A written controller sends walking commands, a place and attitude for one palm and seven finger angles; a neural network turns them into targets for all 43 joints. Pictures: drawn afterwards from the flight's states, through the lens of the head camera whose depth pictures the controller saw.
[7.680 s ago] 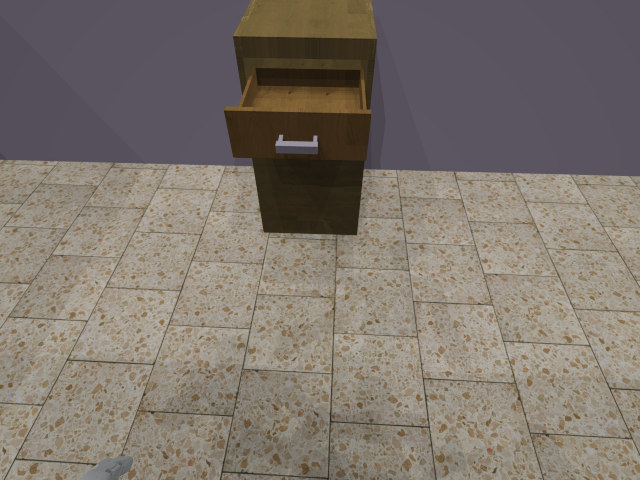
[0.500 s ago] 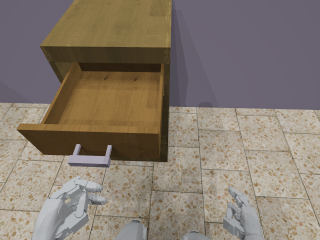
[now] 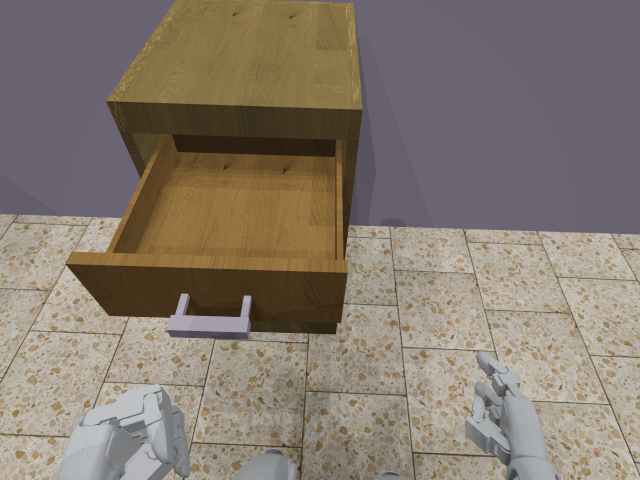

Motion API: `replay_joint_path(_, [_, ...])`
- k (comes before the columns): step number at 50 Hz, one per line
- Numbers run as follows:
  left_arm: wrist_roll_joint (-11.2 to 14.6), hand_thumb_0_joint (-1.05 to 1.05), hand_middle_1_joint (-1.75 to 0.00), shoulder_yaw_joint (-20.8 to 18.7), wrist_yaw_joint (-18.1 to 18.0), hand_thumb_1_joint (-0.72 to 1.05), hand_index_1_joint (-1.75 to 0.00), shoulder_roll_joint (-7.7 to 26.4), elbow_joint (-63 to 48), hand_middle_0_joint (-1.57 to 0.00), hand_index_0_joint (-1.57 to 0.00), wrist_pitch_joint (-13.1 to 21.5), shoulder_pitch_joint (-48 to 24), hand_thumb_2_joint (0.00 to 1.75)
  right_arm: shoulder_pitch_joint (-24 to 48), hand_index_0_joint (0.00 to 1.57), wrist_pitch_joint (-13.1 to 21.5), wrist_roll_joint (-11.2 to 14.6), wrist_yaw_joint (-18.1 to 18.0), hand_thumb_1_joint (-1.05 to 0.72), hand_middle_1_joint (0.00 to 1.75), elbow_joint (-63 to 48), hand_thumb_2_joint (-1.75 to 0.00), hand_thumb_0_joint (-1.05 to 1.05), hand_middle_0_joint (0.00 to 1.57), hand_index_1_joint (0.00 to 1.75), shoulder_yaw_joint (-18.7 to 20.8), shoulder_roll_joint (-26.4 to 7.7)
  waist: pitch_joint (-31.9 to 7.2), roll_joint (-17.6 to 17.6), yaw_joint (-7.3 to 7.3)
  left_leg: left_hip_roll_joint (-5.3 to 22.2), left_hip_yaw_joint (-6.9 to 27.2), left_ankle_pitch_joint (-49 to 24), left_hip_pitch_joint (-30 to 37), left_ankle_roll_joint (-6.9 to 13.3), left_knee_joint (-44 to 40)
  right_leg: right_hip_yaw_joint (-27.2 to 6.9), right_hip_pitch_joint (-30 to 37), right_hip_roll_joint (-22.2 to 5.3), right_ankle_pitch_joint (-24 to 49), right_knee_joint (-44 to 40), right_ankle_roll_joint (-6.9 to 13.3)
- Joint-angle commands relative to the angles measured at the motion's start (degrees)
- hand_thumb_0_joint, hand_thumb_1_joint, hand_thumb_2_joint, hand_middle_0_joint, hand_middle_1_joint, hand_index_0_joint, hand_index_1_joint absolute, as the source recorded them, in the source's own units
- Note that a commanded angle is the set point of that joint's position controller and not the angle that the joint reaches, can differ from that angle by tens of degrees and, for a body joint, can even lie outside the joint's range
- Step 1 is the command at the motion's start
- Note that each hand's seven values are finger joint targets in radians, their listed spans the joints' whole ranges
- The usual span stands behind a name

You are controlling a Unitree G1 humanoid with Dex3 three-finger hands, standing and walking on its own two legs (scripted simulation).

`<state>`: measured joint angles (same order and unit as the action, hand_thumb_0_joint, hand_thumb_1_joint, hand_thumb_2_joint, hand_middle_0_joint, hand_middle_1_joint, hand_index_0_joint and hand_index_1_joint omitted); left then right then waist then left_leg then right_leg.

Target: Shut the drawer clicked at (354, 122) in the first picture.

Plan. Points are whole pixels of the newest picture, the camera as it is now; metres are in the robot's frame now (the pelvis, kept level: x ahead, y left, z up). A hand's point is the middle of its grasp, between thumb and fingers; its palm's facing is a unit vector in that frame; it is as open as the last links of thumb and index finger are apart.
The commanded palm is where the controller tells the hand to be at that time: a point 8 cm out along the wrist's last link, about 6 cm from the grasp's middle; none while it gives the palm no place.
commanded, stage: raise the hand and make a fist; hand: left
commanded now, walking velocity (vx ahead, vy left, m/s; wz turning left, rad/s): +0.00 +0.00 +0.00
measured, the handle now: (212, 314) +0.33 +0.18 -0.01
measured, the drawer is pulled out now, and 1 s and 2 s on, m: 0.27 0.27 0.27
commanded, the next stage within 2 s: bring the fist close to the handle in 0.66 s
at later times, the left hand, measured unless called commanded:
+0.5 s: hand (180, 463) +0.14 +0.14 +0.09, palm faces +0.05 -1.00 +0.03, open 3.2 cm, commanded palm +0.08 +0.19 +0.09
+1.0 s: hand (200, 448) +0.15 +0.13 +0.07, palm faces +0.11 -0.99 +0.00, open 3.2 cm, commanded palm +0.11 +0.18 +0.07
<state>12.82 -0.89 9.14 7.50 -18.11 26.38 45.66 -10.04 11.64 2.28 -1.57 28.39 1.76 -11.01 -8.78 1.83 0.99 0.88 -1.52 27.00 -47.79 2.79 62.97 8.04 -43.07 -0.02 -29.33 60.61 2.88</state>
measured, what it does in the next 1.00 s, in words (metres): stands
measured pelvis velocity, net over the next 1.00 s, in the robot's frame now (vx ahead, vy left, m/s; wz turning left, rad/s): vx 0.01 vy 0.00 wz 0.00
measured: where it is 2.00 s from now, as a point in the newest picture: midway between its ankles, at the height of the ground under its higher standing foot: outside the picture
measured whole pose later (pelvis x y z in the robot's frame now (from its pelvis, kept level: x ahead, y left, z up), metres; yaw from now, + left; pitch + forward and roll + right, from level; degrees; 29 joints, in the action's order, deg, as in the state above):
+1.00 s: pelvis +0.01 +0.00 -0.01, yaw +0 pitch +14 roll -3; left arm 6.7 6.0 1.4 7.3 -23.7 24.6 50.8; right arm -12.9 5.4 1.3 0.0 21.7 -0.1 -11.3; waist -10.0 2.1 1.4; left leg 0.8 -1.0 29.9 -51.8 2.8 67.1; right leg 8.4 -46.7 -0.1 -32.2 64.4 2.8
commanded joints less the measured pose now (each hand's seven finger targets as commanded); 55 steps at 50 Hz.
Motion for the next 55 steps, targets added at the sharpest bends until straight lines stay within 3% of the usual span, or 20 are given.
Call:
replay_joint_path(1, [-2.0,0.0,-1.6,2.8,-1.9,0.9,-1.6,2.8,-14.1,-1.4,-1.4,0.0,6.9,0.9,4.5,0.2,1.8,0.0,0.2,-0.9,0.3,-12.2,-0.9,0.0,0.2,0.3,1.8,-7.2,-2.1,-0.1,-0.62,0.2,5.6,-3.8,7.0,-0.2,-12.9,-3.3,1.1,0.7,1.6,-10.5,-1.1])
replay_joint_path(3, [-3.2,0.0,-1.6,5.9,-2.6,0.9,-1.6,1.7,-17.4,-1.4,-1.4,-0.6,6.9,0.9,3.6,0.2,1.3,-0.4,0.6,-0.9,0.3,-13.8,-0.9,0.0,0.2,0.3,1.1,-7.1,-2.7,1.0,-0.85,0.3,6.1,-3.3,7.9,-0.3,-13.3,-2.6,0.4,0.8,1.2,-9.5,-1.0])
replay_joint_path(6, [-4.5,0.0,-1.6,4.2,-4.6,0.9,-1.6,4.0,-19.4,-1.4,-1.4,-1.1,7.3,0.9,3.0,0.2,0.2,-0.5,0.7,-0.9,0.3,-14.6,-0.9,0.0,0.2,0.3,1.1,-6.9,-2.7,0.4,-0.17,0.6,6.8,-1.9,7.8,-0.7,-13.6,-2.4,-0.5,1.3,0.2,-8.8,-0.8])
replay_joint_path(7, [-4.7,0.0,-1.6,6.4,-4.9,0.9,-1.6,1.9,-21.1,-1.4,-1.4,-1.0,7.3,0.9,2.8,0.2,0.0,-0.7,1.0,-0.9,0.3,-15.7,-0.9,0.0,0.2,0.3,0.7,-6.7,-2.9,1.2,-0.37,0.5,6.9,-1.2,8.2,-0.8,-13.9,-2.1,-0.7,1.3,-0.3,-8.3,-0.8])
replay_joint_path(11, [-5.4,0.0,-1.6,7.2,-6.6,0.9,-1.6,1.6,-22.9,-1.4,-1.4,-1.6,9.7,0.9,2.4,0.2,-0.7,-0.7,1.5,-0.9,0.3,-16.9,-0.9,0.0,0.2,0.3,0.6,-6.5,-3.8,1.3,0.38,0.8,7.9,-1.3,8.5,-1.3,-14.3,-2.0,-0.7,1.5,-0.1,-7.5,-0.7])
replay_joint_path(14, [-5.9,0.0,-1.6,9.9,-6.7,0.9,-1.6,0.3,-24.6,-1.4,-1.4,-2.4,10.9,0.9,1.7,0.2,-0.9,-0.4,1.9,-0.9,0.3,-17.6,-0.9,0.0,0.2,0.3,0.5,-6.7,-4.2,1.4,-0.26,0.9,8.2,-2.2,9.0,-1.5,-14.0,-1.8,-1.0,1.5,0.3,-7.2,-0.7])
replay_joint_path(16, [-7.0,0.0,-1.6,10.7,-6.9,0.9,-1.6,0.0,-23.7,-1.4,-1.4,-3.5,13.3,0.9,2.0,0.2,-1.3,-0.3,2.1,-0.9,0.3,-17.9,-0.9,0.0,0.2,0.3,0.7,-6.6,-3.7,0.6,0.14,1.1,8.7,-3.6,8.6,-1.7,-14.2,-1.7,-1.0,1.5,0.8,-6.8,-0.7])
replay_joint_path(17, [-7.1,0.0,-1.6,12.3,-6.8,0.9,-1.6,-1.1,-24.2,-1.4,-1.4,-3.8,13.3,0.9,1.5,0.2,-1.4,-0.4,2.3,-0.9,0.3,-18.2,-0.9,0.0,0.2,0.3,0.5,-6.6,-3.9,0.2,-0.45,0.9,8.4,-4.0,8.4,-1.6,-13.8,-1.6,-0.6,1.3,1.2,-6.7,-0.8])
replay_joint_path(20, [-7.6,0.0,-1.6,9.8,-7.2,0.9,-1.6,1.5,-24.0,-1.4,-1.4,-4.4,14.2,0.9,1.6,0.2,-2.3,-0.4,2.0,-0.9,0.3,-18.3,-0.9,0.0,0.2,0.3,1.0,-6.5,-4.0,-1.9,0.18,0.6,7.8,-4.0,6.8,-1.7,-13.3,-1.9,0.2,1.4,1.3,-6.7,-0.7])
replay_joint_path(21, [-7.9,0.0,-1.6,8.2,-7.9,0.9,-1.6,2.7,-23.9,-1.4,-1.4,-4.6,15.6,0.9,2.1,0.2,-2.7,-0.3,1.8,-0.9,0.3,-18.4,-0.9,0.0,0.2,0.3,1.2,-6.3,-4.5,-1.5,1.1,0.6,7.4,-4.9,6.5,-1.8,-13.2,-2.0,1.0,1.4,1.8,-6.6,-0.6])
replay_joint_path(25, [-7.1,0.0,-1.6,9.2,-8.9,0.9,-1.6,1.1,-26.8,-1.4,-1.4,-3.0,15.4,0.9,1.3,0.2,-3.1,-0.5,2.0,-0.9,0.3,-19.1,-0.9,0.0,0.2,0.3,1.1,-5.9,-5.4,1.4,0.89,0.4,6.7,-6.4,7.5,-1.9,-12.7,-1.9,0.2,1.5,2.0,-6.2,-0.6])
replay_joint_path(29, [-6.3,0.0,-1.6,9.7,-9.3,0.9,-1.6,0.7,-26.6,-1.4,-1.4,-1.0,13.9,0.9,0.4,0.2,-2.5,-0.6,2.0,-0.9,0.3,-18.4,-0.9,0.0,0.2,0.3,1.1,-6.2,-4.6,0.1,-0.07,0.3,6.9,-5.7,6.4,-1.5,-11.7,-2.1,-0.7,1.6,1.6,-6.6,-0.7])
replay_joint_path(33, [-7.1,0.0,-1.6,11.4,-8.4,0.9,-1.6,0.6,-25.4,-1.4,-1.4,-0.3,13.5,0.9,0.0,0.2,-2.1,-0.5,2.0,-0.9,0.3,-18.4,-0.9,0.0,0.2,0.3,1.1,-6.6,-4.9,-0.3,-1.0,0.3,6.7,-6.1,6.3,-1.1,-10.7,-2.6,-1.0,1.4,2.5,-6.6,-0.8])
replay_joint_path(38, [-7.5,0.0,-1.6,8.9,-7.9,0.9,-1.6,2.1,-23.3,-1.4,-1.4,-2.8,17.0,0.9,0.4,0.2,-3.6,-0.1,1.6,-0.9,0.3,-18.7,-0.9,0.0,0.2,0.3,1.5,-6.0,-6.7,-1.9,0.13,0.0,5.6,-9.6,6.6,-1.1,-10.5,-3.1,2.5,1.2,7.1,-7.0,-0.9])
replay_joint_path(41, [-7.2,0.0,-1.6,6.8,-8.2,0.9,-1.6,2.6,-20.0,-1.4,-1.4,-3.0,14.5,0.9,1.0,0.2,-4.5,-0.4,1.1,-0.9,0.3,-17.8,-0.9,0.0,0.2,0.3,1.5,-5.7,-4.8,-3.1,-0.15,-0.3,5.3,-9.0,4.8,-0.9,-9.6,-3.3,2.0,1.3,7.5,-7.1,-1.0])
replay_joint_path(45, [-5.6,0.0,-1.6,6.6,-7.9,0.9,-1.6,1.3,-18.6,-1.4,-1.4,0.9,9.8,0.9,0.9,0.2,-3.7,-0.8,0.9,-0.9,0.3,-16.8,-0.9,0.0,0.2,0.3,1.3,-6.0,-4.6,-2.2,-0.96,-0.7,4.9,-7.1,3.3,-0.8,-7.5,-3.9,-0.4,1.4,5.7,-6.6,-1.0])
replay_joint_path(49, [-5.2,0.0,-1.6,7.4,-6.9,0.9,-1.6,1.4,-18.2,-1.4,-1.4,4.6,6.8,0.9,0.6,0.2,-2.5,-1.2,1.2,-0.9,0.3,-15.7,-0.9,0.0,0.2,0.3,1.2,-6.3,-8.0,0.1,-1.5,-0.7,4.9,-8.6,3.0,-0.5,-5.1,-4.6,-1.7,1.2,7.1,-5.1,-0.9])
replay_joint_path(52, [-5.2,0.0,-1.6,4.7,-6.0,0.9,-1.6,3.0,-13.2,-1.4,-1.4,4.8,6.4,0.9,0.9,0.2,-2.8,-1.2,1.0,-0.9,0.3,-14.2,-0.9,0.0,0.2,0.3,1.5,-6.4,-7.8,-2.4,-1.67,-0.7,4.6,-8.1,0.8,-0.5,-3.7,-6.0,-1.1,1.0,7.7,-5.3,-1.0])
replay_joint_path(55, [-5.0,0.0,-1.6,3.2,-5.1,0.9,-1.6,3.5,-11.3,-1.4,-1.4,4.0,5.5,0.9,1.4,0.2,-3.3,-1.0,0.8,-0.9,0.3,-13.9,-0.9,0.0,0.2,0.3,1.7,-6.4,-9.5,-2.0,-1.09,-0.7,4.1,-8.9,-0.1,-0.6,-2.9,-7.1,0.4,0.7,9.3,-5.1,-1.1])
